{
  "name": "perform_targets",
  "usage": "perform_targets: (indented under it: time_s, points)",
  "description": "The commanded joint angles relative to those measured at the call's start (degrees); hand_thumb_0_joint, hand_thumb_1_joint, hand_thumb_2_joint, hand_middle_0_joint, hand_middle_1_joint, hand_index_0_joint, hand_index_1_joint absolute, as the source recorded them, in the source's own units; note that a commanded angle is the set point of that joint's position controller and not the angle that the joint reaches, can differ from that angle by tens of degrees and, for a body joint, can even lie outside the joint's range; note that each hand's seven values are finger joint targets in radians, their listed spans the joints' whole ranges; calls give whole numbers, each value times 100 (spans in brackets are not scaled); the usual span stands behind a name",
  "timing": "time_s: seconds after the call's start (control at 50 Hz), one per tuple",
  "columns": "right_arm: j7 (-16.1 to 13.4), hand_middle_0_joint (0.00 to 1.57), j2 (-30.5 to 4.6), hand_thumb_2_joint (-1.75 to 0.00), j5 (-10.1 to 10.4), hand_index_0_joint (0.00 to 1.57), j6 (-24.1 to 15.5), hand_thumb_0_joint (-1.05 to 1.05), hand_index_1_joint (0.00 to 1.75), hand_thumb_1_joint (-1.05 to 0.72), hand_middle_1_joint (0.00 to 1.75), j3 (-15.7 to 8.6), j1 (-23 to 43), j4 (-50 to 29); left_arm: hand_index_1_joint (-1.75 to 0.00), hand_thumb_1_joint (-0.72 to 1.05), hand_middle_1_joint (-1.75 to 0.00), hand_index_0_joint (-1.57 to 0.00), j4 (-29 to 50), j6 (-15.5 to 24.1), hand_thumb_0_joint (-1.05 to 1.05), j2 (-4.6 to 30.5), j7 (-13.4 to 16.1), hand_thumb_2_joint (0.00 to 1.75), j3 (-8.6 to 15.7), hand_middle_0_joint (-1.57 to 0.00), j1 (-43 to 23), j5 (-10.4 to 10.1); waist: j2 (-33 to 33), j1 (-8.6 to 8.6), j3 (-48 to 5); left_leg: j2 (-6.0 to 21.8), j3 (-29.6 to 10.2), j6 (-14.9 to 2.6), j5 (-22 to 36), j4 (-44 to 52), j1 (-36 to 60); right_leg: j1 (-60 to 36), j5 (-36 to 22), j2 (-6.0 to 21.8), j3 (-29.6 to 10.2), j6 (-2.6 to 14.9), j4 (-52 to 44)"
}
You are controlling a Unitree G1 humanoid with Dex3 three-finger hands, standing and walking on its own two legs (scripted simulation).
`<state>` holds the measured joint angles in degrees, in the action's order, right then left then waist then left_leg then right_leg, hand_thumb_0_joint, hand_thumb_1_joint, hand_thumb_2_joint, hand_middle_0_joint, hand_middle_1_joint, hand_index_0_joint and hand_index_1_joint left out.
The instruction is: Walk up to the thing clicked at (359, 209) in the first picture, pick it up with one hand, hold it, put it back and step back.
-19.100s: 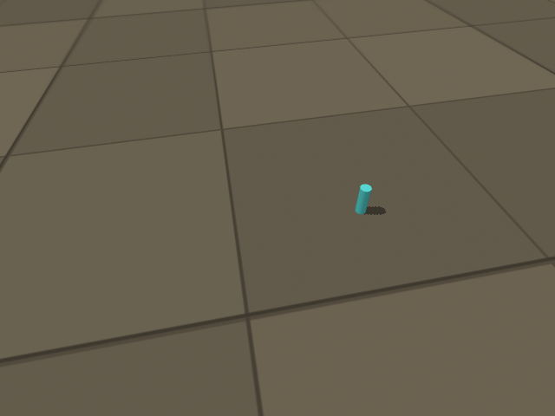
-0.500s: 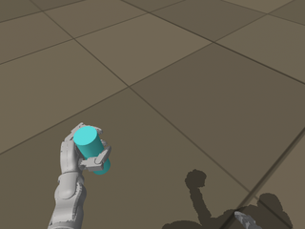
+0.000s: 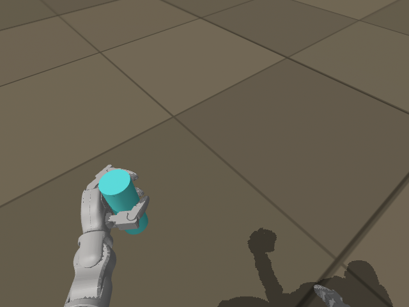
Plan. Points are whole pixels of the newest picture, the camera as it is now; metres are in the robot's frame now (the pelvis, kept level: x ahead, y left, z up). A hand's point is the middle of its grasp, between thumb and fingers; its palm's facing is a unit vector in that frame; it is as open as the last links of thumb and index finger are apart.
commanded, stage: hold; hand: left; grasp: from the side
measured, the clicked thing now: (126, 204) +0.32 +0.18 +0.04
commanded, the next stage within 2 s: crouch in 0.46 s
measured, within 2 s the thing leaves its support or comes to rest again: neither
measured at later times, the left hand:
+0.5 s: hand (130, 202) +0.32 +0.17 +0.06, palm faces +0.21 -0.98 -0.01, open 7.8 cm
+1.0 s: hand (133, 220) +0.32 +0.18 -0.03, palm faces +0.25 -0.97 -0.01, open 7.8 cm
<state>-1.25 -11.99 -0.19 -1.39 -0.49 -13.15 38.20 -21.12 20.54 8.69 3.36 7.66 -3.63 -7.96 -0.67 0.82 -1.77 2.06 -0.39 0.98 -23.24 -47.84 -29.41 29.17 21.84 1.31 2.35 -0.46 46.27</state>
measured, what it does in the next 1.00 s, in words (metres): stands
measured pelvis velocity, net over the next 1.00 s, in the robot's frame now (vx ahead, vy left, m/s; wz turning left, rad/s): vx -0.02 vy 0.00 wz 0.00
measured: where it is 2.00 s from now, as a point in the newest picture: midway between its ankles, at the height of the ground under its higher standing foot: outside the picture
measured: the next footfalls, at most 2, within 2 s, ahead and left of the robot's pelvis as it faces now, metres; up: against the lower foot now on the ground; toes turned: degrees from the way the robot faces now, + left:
none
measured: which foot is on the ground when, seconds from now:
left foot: down 0.00-1.00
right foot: down 0.00-1.00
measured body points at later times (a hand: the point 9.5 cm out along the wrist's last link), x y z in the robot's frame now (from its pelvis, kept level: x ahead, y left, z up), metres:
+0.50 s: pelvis +0.00 +0.00 +0.00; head +0.03 +0.00 +0.45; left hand +0.30 +0.22 +0.06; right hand +0.13 -0.24 -0.11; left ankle +0.01 +0.13 -0.70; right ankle +0.02 -0.13 -0.70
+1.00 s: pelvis -0.02 +0.00 -0.04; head +0.06 +0.01 +0.40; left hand +0.30 +0.24 -0.02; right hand +0.12 -0.25 -0.15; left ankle +0.01 +0.13 -0.70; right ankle +0.02 -0.13 -0.70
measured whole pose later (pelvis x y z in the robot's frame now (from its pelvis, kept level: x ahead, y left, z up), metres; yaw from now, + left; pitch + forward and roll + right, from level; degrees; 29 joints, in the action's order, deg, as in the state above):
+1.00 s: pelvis -0.02 +0.00 -0.04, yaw +0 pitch +13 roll -1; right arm 0.7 -12.6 -2.0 -2.8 -1.9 -11.2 38.0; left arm -33.1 31.6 8.9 2.2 12.1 -7.9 -7.3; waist 0.8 2.1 -4.2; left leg 2.1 -1.1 1.2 -27.1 -61.2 -47.4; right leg 47.2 25.8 1.4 2.5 0.0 59.8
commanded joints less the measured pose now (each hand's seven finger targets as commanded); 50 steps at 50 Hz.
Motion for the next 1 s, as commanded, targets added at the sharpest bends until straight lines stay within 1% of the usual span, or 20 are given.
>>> perform_targets:
  time_s: [0.0,0.02,0.06,0.14,0.18,0.24,0.26,0.38,0.42,0.48,0.52,0.56,0.64,0.74,0.8,0.82,0.86,0.9,0.94,0.98]
  points:
    - [-18,20,-755,-90,25,20,-239,0,30,-90,30,-268,255,-698,-134,38,-134,-123,1286,487,0,603,-5,124,217,-121,-1585,-46,-1,35,-1365,-131,-30,-70,992,772,482,-579,-1127,-174,74,82,-637]
    - [-34,20,-779,-90,37,20,-234,0,30,-90,30,-279,289,-717,-135,39,-135,-124,1613,523,0,856,13,124,370,-122,-1795,-19,-112,-42,-1471,-144,-4,-66,1051,773,558,-621,-1174,-157,49,88,-660]
    - [-44,20,-734,-90,15,20,-214,0,30,-91,30,-244,257,-766,-134,36,-134,-123,1735,515,0,748,-31,123,142,-122,-1847,18,-149,12,-1648,-166,22,-78,1268,719,667,-757,-1406,-150,15,70,-663]
    - [-41,20,-734,-91,44,20,-230,0,30,-91,30,-235,324,-739,-134,35,-134,-122,1443,442,0,676,-14,123,236,-121,-1649,-38,39,-6,-1243,-155,29,-88,1094,762,488,-606,-1251,-145,35,66,-708]
    - [-32,20,-722,-91,27,20,-242,0,30,-91,30,-243,320,-738,-134,33,-134,-123,1464,467,0,543,-21,123,120,-122,-1694,-33,43,52,-1254,-152,7,-90,987,764,511,-531,-1135,-149,49,68,-687]
    - [-36,20,-723,-90,34,20,-248,0,30,-91,30,-248,316,-761,-133,35,-134,-123,1386,430,0,670,-3,121,243,-122,-1437,9,-35,-28,-1361,-171,32,-86,1064,747,545,-632,-1202,-140,33,67,-700]
    - [-35,20,-721,-91,23,20,-245,0,30,-91,30,-248,331,-784,-134,34,-134,-123,1533,443,0,575,-10,122,100,-121,-1594,12,-20,30,-1352,-173,42,-91,1003,744,519,-601,-1171,-143,20,66,-715]
    - [-47,20,-725,-91,20,20,-228,0,30,-90,30,-241,341,-785,-135,37,-135,-123,1582,493,0,712,19,124,244,-121,-1827,8,42,68,-1414,-169,38,-111,1028,704,498,-575,-1224,-132,4,49,-701]
    - [-52,20,-722,-90,26,20,-229,0,30,-90,30,-235,335,-762,-135,37,-136,-124,1576,493,0,800,28,124,389,-122,-1746,-22,-8,-13,-1464,-172,35,-105,956,738,498,-633,-1129,-128,7,59,-701]
    - [-57,20,-733,-90,11,20,-238,0,30,-91,30,-242,302,-736,-135,35,-136,-124,1275,440,0,541,-16,123,141,-122,-1456,-24,35,59,-1394,-171,44,-104,1112,698,521,-595,-1301,-138,2,47,-684]
    - [-62,20,-717,-91,15,20,-246,0,30,-91,30,-244,315,-743,-132,36,-133,-121,1488,487,0,732,-12,122,284,-119,-1645,-12,46,20,-1464,-192,73,-116,988,655,427,-638,-1214,-102,-29,35,-730]
    - [-62,20,-722,-90,15,20,-245,0,30,-88,30,-238,334,-774,-134,30,-134,-125,1526,468,0,648,-52,122,159,-123,-1549,-1,59,16,-1503,-193,64,-120,969,704,496,-689,-1186,-105,-13,35,-735]
    - [-46,20,-743,-90,22,20,-276,0,30,-88,30,-253,377,-720,-135,30,-135,-129,1178,507,0,597,-1,120,291,-127,-1498,-50,158,52,-1142,-178,32,-123,659,702,286,-389,-854,-120,14,49,-720]
    - [-5,20,-750,-90,-29,20,-308,0,30,-87,30,-300,337,-676,-135,30,-136,-129,979,730,0,566,-15,120,276,-127,-1494,14,131,97,-1154,-176,19,-131,662,447,4,-77,-903,-105,1,65,-462]
    - [22,20,-723,-90,-71,20,-303,0,30,-87,30,-333,283,-649,-133,31,-134,-128,735,970,0,683,-33,118,541,-125,-1584,1,222,80,-1615,-191,31,-155,887,84,-274,-49,-1200,-62,-54,40,-191]
    - [52,20,-776,-90,-78,20,-289,0,30,-88,30,-355,257,-606,-134,29,-134,-127,560,1048,0,698,-46,119,562,-125,-1526,18,191,84,-1380,-181,10,-143,709,56,-402,202,-998,-83,-40,66,-99]
    - [103,20,-800,-90,-130,20,-300,0,30,-88,30,-389,201,-551,-133,32,-134,-127,500,1277,0,652,-91,119,480,-125,-1803,33,-62,146,-1629,-173,-11,-117,785,-228,-553,545,-1030,-95,-49,112,218]
    - [144,20,-792,-90,-151,20,-312,0,30,-88,30,-418,186,-532,-132,31,-133,-127,109,1467,0,707,-96,117,606,-125,-1820,65,15,162,-1611,-167,-46,-120,683,-532,-926,939,-917,-119,-29,121,538]
    - [188,20,-819,-90,-179,20,-297,0,30,-88,30,-434,189,-551,-134,29,-135,-129,-27,1744,0,794,-145,118,730,-127,-1965,32,-65,147,-1869,-179,-56,-117,495,-885,-1335,1305,-727,-121,-45,146,892]
    - [239,20,-858,-90,-208,20,-331,0,30,-88,30,-445,218,-560,-132,28,-133,-127,-318,2029,0,669,-214,117,642,-125,-2058,11,-92,178,-2207,-194,-87,-111,340,-1361,-1748,1797,-541,-129,-42,164,1348]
